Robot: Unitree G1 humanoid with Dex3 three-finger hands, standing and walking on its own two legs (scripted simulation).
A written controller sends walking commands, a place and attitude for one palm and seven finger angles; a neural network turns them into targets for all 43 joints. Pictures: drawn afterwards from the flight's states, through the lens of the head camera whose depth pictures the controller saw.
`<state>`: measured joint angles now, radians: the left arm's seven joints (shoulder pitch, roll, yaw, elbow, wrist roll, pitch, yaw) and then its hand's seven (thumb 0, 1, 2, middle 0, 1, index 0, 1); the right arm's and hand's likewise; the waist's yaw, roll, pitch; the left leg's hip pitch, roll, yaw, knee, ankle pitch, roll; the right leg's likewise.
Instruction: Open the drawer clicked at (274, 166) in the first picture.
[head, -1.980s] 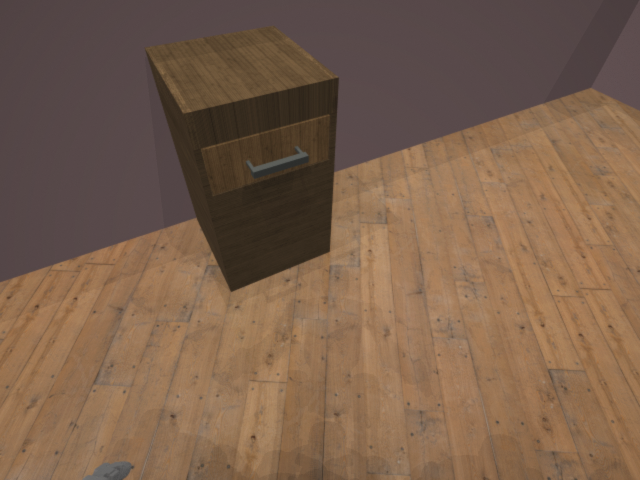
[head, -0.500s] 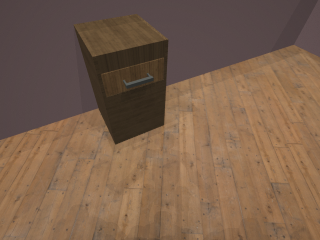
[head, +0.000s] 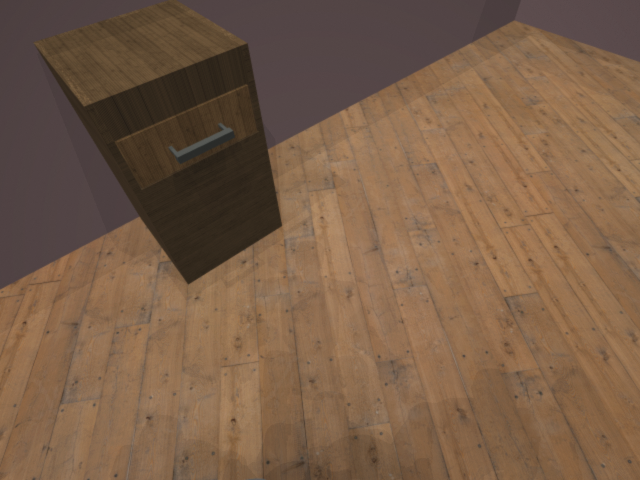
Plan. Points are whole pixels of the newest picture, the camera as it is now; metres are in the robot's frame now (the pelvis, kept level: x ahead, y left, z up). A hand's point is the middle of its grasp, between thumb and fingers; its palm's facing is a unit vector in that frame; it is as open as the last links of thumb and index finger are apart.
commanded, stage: walk to a spot facing it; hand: left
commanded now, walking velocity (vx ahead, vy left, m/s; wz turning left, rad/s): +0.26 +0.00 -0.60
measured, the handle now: (201, 141) +0.94 +0.43 -0.18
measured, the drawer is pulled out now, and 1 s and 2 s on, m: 0.00 0.00 0.00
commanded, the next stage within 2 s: none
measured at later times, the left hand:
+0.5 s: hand out of the picture +0.08 +0.22 -0.14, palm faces -0.12 -0.97 -0.20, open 7.4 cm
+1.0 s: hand (265, 302) +0.42 +0.15 -0.15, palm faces -0.53 -0.83 -0.14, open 7.4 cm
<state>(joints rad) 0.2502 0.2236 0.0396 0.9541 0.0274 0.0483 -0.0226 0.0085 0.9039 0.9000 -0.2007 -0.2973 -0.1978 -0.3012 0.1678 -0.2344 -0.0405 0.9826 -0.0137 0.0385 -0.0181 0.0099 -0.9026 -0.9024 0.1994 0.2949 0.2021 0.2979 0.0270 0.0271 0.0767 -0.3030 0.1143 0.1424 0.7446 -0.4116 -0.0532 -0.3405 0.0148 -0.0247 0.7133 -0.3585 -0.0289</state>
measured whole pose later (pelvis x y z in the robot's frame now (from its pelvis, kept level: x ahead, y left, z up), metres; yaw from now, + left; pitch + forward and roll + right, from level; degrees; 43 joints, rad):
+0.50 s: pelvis +0.07 +0.02 +0.03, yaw -14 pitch +2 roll +0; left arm 0.41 0.19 0.06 0.98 0.03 -0.01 -0.01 0.01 0.90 0.90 -0.20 -0.30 -0.20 -0.30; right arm 0.14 -0.23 -0.06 0.91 -0.01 0.00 0.01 0.01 -0.91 -0.90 0.19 0.29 0.20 0.30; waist 0.07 -0.01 -0.03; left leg -0.44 0.04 0.00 0.76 -0.32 -0.06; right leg -0.16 0.11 0.21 0.37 -0.24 -0.05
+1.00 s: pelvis +0.25 +0.04 +0.02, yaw -33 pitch +0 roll -2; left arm 0.17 0.22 0.10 0.95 0.04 0.06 -0.05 0.01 0.91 0.90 -0.19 -0.30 -0.19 -0.30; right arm 0.53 -0.12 -0.01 1.08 -0.02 -0.07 -0.05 0.01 -0.91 -0.90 0.19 0.29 0.20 0.30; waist -0.03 -0.04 0.04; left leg 0.06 0.02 0.31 0.32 -0.40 0.04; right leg -0.69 -0.04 -0.06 1.13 -0.12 0.01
